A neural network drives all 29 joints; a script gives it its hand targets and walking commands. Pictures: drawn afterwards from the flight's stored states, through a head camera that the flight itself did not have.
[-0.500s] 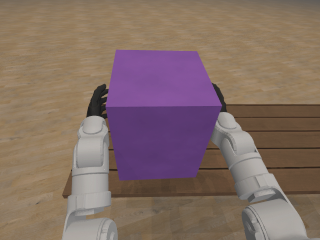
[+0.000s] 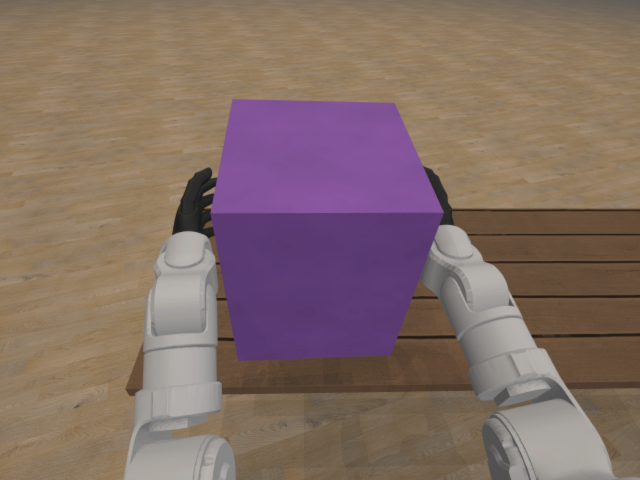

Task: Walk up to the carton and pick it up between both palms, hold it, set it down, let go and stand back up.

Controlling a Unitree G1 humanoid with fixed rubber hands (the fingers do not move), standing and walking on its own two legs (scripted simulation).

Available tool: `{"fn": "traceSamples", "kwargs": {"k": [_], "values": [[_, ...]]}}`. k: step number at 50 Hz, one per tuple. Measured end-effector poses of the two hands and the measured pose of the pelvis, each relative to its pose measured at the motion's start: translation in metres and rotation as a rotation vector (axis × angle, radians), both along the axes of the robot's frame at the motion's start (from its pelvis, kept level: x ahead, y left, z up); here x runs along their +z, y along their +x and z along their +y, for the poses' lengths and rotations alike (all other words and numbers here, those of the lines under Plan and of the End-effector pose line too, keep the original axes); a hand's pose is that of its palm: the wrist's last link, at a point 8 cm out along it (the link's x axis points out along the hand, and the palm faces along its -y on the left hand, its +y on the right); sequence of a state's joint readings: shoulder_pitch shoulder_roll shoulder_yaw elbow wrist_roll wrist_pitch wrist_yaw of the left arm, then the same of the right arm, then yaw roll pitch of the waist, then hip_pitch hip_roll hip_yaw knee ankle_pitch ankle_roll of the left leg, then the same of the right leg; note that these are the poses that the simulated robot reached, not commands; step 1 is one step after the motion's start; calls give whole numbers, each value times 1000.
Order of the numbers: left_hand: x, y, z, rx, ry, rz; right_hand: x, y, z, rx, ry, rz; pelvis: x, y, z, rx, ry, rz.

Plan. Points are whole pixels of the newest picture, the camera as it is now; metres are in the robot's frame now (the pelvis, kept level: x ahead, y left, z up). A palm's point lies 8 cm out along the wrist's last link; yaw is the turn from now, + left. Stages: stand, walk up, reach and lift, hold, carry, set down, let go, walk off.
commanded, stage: hold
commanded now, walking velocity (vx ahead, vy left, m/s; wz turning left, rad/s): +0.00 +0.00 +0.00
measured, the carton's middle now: (315, 233) +0.37 +0.01 +0.16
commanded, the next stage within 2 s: none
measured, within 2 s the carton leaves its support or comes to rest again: neither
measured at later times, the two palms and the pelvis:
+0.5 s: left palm (192, 232) +0.35 +0.15 +0.19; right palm (433, 226) +0.35 -0.14 +0.18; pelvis +0.00 +0.00 +0.00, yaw +0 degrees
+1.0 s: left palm (192, 234) +0.35 +0.15 +0.18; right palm (433, 228) +0.35 -0.14 +0.18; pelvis +0.00 +0.00 +0.00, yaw +0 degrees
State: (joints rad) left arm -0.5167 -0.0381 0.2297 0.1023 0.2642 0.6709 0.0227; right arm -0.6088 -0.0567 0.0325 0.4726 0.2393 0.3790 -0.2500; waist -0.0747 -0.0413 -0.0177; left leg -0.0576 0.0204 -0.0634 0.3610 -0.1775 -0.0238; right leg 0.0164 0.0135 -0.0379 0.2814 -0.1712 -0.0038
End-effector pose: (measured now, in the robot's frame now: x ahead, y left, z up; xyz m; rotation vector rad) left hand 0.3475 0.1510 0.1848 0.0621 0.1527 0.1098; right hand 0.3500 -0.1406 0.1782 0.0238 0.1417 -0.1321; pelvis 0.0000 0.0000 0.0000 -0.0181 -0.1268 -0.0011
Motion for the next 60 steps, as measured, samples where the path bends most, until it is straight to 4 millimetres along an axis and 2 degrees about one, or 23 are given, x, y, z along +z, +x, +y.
{"fn": "traceSamples", "kwargs": {"k": [60], "values": [[0,1,0,-2,2,-3,-1,0,0,-4,1,-4,0,0,1,-4,0,2]]}}
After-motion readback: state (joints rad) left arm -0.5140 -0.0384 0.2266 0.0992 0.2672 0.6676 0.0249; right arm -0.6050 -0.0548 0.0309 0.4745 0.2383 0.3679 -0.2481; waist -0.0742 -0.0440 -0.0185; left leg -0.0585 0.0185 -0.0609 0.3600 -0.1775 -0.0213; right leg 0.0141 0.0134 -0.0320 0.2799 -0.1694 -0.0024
